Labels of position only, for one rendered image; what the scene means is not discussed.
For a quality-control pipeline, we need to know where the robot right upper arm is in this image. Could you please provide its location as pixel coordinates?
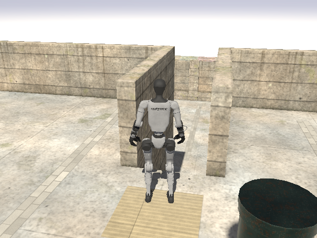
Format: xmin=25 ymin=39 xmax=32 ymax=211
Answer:
xmin=169 ymin=100 xmax=182 ymax=128

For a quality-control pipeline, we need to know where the right robot shin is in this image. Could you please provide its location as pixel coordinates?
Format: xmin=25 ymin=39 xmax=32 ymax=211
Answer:
xmin=167 ymin=164 xmax=174 ymax=197

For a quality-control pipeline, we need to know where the robot left upper arm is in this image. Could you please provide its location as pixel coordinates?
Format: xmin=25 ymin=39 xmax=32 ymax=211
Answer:
xmin=135 ymin=100 xmax=149 ymax=127

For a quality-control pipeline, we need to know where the left robot hand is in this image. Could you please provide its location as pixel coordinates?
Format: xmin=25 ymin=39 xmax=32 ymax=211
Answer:
xmin=129 ymin=136 xmax=141 ymax=146

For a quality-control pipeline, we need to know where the robot torso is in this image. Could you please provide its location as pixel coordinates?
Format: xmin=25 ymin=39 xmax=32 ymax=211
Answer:
xmin=147 ymin=99 xmax=171 ymax=149

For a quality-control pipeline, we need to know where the right robot forearm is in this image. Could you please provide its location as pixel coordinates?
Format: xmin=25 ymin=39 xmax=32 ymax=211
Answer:
xmin=177 ymin=120 xmax=184 ymax=137

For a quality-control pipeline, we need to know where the left robot forearm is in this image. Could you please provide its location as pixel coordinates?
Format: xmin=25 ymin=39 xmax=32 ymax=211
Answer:
xmin=130 ymin=120 xmax=139 ymax=138

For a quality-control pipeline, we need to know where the right robot hand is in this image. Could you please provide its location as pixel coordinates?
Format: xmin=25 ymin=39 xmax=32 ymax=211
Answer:
xmin=174 ymin=134 xmax=185 ymax=144

